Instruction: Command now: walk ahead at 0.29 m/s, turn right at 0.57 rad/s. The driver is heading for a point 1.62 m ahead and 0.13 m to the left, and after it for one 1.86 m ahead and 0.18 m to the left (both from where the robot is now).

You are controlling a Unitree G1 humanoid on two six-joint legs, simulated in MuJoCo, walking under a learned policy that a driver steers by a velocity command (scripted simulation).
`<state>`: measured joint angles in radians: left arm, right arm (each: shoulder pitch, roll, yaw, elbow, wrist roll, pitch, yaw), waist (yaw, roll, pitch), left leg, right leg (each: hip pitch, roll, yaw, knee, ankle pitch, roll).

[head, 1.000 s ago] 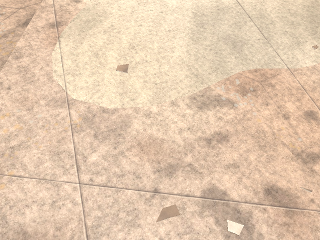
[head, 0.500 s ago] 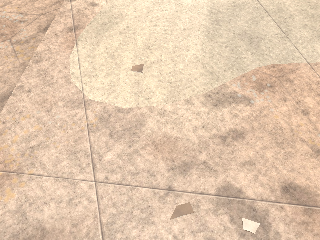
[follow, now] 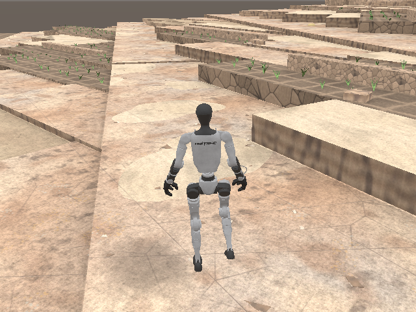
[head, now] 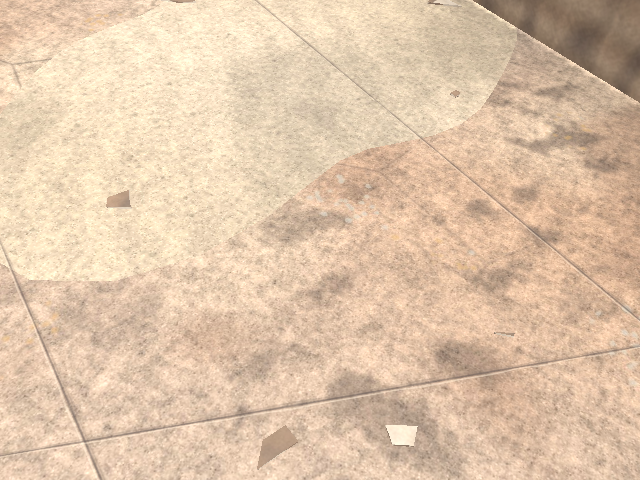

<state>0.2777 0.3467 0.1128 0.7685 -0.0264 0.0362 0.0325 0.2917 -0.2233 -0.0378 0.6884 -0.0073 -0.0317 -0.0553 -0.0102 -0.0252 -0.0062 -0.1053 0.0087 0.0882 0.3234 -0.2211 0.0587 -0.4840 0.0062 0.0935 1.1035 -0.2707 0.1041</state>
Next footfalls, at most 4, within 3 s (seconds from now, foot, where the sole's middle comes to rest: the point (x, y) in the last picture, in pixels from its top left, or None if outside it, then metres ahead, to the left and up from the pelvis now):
0.36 right None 0.18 -0.24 -0.79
0.90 left None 0.34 -0.06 -0.79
1.28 right None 0.48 -0.29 -0.79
1.78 left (271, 432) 0.65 0.09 -0.79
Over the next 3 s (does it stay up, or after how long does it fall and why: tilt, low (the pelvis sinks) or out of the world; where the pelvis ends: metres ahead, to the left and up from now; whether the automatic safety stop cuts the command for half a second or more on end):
stays up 1.21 0.11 -0.01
